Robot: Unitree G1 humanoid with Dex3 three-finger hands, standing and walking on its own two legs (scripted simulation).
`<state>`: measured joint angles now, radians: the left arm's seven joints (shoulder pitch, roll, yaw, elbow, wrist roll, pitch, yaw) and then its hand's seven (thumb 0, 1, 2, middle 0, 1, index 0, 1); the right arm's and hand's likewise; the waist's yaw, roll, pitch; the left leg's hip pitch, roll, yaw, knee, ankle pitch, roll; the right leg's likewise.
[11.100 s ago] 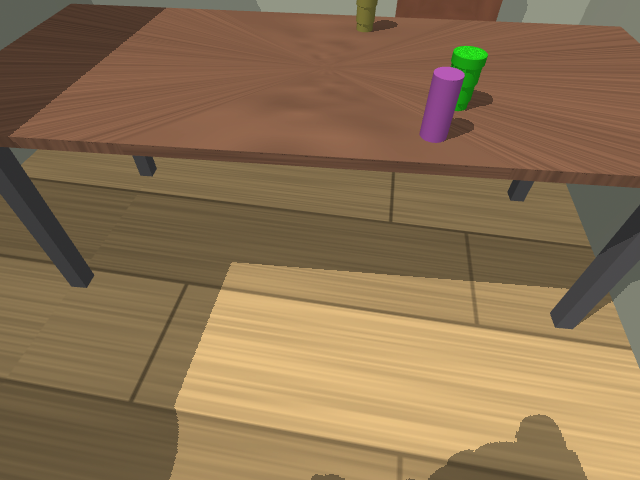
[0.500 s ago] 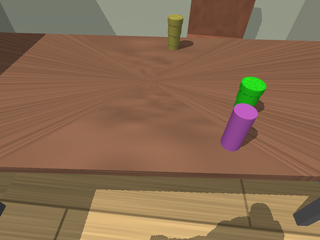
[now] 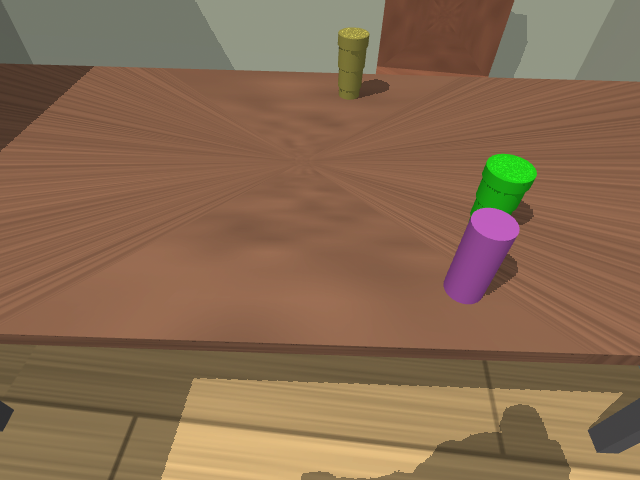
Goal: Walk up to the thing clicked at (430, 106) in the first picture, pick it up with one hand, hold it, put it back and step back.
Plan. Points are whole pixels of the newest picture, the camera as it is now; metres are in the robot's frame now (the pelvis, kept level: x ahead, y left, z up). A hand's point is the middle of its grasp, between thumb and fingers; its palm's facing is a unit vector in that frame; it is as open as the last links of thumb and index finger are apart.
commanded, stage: stand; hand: right
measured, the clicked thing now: (477, 258) +0.44 -0.23 +0.02
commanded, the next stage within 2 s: rise first in 0.82 s
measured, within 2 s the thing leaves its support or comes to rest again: neither
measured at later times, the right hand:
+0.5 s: hand out of the picture +0.08 -0.25 -0.16, palm faces -0.03 +0.94 -0.34, open 7.4 cm
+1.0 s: hand out of the picture +0.11 -0.25 -0.15, palm faces +0.04 +0.94 -0.33, open 7.8 cm
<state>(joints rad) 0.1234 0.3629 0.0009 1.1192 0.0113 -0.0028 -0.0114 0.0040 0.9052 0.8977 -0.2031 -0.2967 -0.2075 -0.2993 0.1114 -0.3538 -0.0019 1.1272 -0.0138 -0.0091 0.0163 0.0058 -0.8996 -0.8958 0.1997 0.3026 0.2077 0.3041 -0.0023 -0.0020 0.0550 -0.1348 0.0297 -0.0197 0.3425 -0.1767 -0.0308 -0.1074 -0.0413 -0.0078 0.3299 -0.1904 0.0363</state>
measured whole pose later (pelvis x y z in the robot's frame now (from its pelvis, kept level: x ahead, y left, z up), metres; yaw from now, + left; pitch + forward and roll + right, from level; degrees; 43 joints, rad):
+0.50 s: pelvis +0.00 +0.00 +0.00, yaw +0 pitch -2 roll +0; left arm 0.12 0.36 0.00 1.12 0.01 0.00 -0.01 0.00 0.91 0.90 -0.20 -0.30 -0.21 -0.30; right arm 0.11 -0.35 0.00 1.12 -0.01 -0.01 0.01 0.01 -0.90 -0.90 0.20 0.30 0.21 0.30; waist 0.00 0.00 0.06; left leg -0.13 0.03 -0.02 0.34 -0.18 -0.03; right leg -0.10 -0.04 -0.01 0.33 -0.20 0.04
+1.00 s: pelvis +0.00 +0.00 +0.00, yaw +0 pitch -1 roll +0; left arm 0.12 0.35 0.01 1.01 -0.05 -0.04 0.02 0.01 0.86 0.85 -0.17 -0.25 -0.17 -0.26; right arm 0.10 -0.34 -0.01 1.01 0.04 -0.03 -0.01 0.01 -0.86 -0.85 0.17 0.26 0.18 0.26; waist 0.00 0.00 0.07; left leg -0.17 0.03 -0.02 0.40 -0.21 -0.03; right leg -0.14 -0.04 0.00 0.39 -0.22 0.03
